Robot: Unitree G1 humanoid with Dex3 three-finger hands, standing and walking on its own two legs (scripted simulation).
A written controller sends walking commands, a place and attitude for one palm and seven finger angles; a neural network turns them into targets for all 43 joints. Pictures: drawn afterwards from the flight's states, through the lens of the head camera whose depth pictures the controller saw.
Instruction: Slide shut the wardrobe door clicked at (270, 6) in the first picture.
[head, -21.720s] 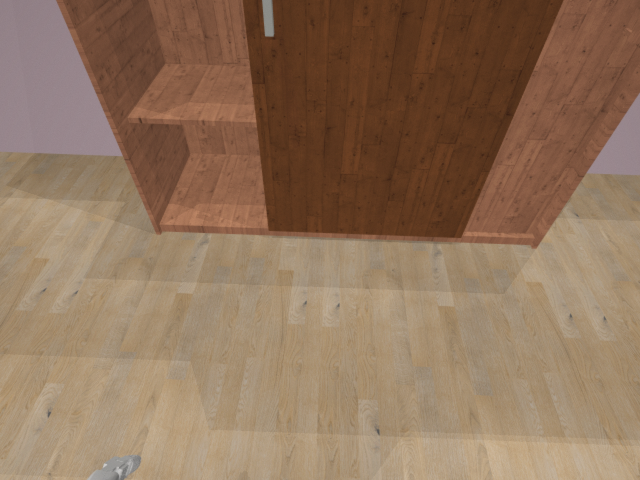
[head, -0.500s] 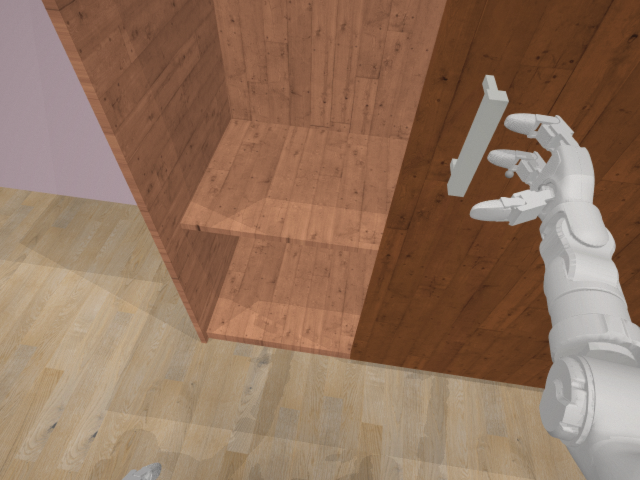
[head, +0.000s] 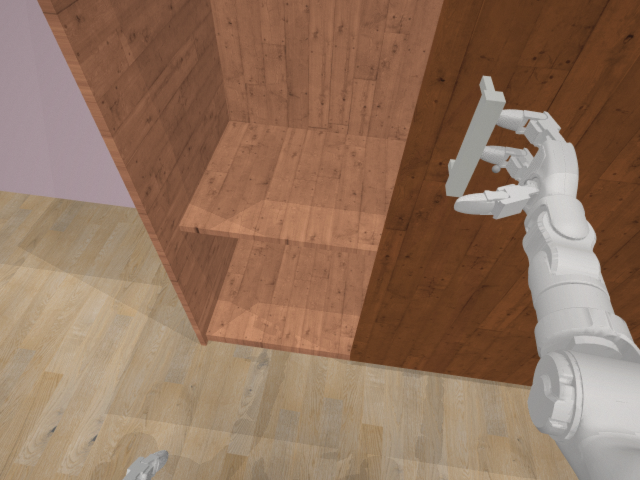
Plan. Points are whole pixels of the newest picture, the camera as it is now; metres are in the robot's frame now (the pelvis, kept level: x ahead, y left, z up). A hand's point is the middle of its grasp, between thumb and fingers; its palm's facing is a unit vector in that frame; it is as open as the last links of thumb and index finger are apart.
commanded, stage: feel for the door with the fingertips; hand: right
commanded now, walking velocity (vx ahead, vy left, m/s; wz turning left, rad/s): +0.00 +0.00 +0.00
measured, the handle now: (469, 139) +0.53 -0.12 +0.16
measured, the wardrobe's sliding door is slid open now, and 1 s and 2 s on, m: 0.47 0.47 0.47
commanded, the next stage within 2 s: slide the fingers in behind the handle in 0.24 s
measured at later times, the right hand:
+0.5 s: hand (493, 161) +0.49 -0.14 +0.17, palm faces +0.03 +1.00 -0.01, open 13.8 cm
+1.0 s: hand (477, 166) +0.47 -0.12 +0.16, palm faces +0.03 +1.00 -0.01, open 14.0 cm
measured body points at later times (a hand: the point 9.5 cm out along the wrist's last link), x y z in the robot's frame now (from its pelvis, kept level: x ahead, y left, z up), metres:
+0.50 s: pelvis +0.00 +0.00 +0.00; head +0.04 +0.01 +0.44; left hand +0.01 +0.26 -0.13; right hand +0.48 -0.20 +0.17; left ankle +0.03 +0.11 -0.73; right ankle -0.04 -0.11 -0.73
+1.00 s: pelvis +0.00 +0.00 +0.00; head +0.03 +0.02 +0.45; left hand +0.07 +0.25 -0.12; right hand +0.47 -0.18 +0.17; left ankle +0.03 +0.11 -0.73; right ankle -0.04 -0.11 -0.73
